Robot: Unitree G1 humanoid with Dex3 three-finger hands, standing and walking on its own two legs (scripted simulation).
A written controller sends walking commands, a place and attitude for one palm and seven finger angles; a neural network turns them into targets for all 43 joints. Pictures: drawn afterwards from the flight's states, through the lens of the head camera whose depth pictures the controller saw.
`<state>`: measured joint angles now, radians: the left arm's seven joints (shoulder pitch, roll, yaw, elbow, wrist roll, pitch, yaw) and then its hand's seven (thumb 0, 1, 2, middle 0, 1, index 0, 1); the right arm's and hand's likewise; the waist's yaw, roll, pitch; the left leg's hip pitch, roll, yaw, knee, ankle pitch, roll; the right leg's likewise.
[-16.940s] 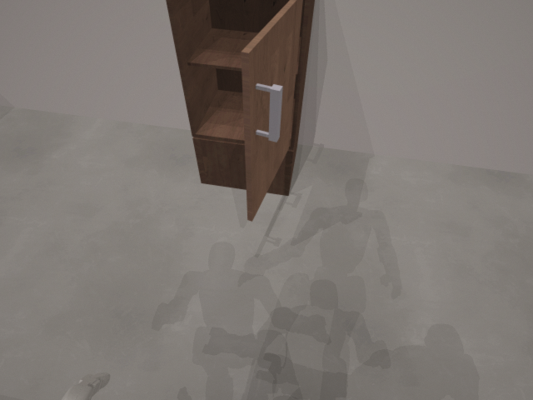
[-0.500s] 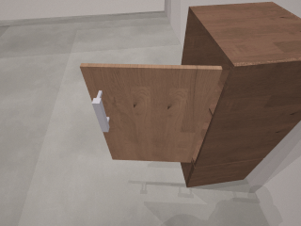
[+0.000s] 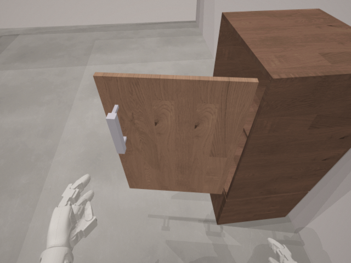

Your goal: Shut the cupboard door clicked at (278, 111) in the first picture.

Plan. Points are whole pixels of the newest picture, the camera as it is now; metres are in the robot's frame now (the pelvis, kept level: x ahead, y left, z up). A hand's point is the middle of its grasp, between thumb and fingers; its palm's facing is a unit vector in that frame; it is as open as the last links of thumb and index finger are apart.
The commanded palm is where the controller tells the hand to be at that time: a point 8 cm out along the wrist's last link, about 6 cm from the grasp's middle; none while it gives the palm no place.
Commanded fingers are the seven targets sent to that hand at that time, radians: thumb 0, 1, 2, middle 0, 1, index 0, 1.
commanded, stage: raise the hand and make a fist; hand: left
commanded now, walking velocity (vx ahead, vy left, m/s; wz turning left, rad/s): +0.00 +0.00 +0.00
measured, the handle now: (118, 129) +0.49 +0.19 +0.01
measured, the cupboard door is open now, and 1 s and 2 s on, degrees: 80 80 80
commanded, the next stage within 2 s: bring the fist close to the handle in 1.72 s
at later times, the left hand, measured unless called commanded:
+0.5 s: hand (109, 243) +0.18 +0.16 -0.03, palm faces -0.19 -0.98 +0.00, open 4.8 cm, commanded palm +0.14 +0.23 -0.02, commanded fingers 0.00 0.90 0.90 -0.84 -1.00 -0.84 -1.00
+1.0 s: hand (78, 237) +0.18 +0.21 +0.01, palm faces -0.01 -1.00 -0.03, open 3.1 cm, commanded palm +0.16 +0.26 +0.00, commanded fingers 0.00 0.90 0.90 -1.30 -1.50 -1.30 -1.50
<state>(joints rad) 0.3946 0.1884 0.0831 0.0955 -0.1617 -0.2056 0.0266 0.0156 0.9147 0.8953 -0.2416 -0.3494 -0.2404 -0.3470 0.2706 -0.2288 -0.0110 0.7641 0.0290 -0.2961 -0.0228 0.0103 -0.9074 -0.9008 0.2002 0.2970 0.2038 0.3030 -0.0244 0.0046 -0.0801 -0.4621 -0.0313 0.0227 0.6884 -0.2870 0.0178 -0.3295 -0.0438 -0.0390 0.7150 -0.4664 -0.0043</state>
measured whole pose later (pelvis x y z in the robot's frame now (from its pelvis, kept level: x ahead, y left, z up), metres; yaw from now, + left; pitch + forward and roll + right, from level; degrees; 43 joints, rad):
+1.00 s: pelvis -0.04 +0.02 -0.06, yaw -2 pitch +13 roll -4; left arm 0.43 0.26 0.15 -0.15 -0.28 -0.34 -0.22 0.02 0.90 0.90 -1.12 -1.31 -1.12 -1.31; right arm 0.21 -0.20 0.02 0.49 0.04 -0.21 -0.04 0.01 -0.90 -0.90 0.20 0.30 0.21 0.30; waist 0.01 0.03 -0.14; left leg -0.94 0.03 -0.01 1.14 -0.43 0.04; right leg -0.76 0.01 -0.06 1.09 -0.55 0.01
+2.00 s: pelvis -0.03 -0.02 -0.06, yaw -1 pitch +12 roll -2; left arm 0.30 0.26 0.17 0.03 -0.30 -0.39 -0.28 0.02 0.90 0.90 -1.30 -1.50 -1.30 -1.50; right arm 0.24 -0.24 0.02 0.54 0.05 -0.20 -0.06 0.01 -0.90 -0.90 0.20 0.30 0.21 0.30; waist 0.01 0.05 -0.15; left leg -0.89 0.04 -0.03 1.10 -0.43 -0.01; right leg -0.73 0.03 -0.07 1.10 -0.58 -0.03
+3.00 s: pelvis -0.02 +0.00 -0.05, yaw -3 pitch +15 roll -1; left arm -0.34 0.29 0.22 0.63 -0.19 -0.36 -0.20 0.02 0.90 0.90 -1.30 -1.50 -1.30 -1.50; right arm 0.32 -0.26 0.00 0.62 0.04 -0.06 -0.01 0.01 -0.91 -0.90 0.20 0.30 0.21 0.30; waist -0.06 0.03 -0.13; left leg -0.88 0.04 0.01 1.02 -0.40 0.01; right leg -0.75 0.03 -0.03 1.03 -0.53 -0.02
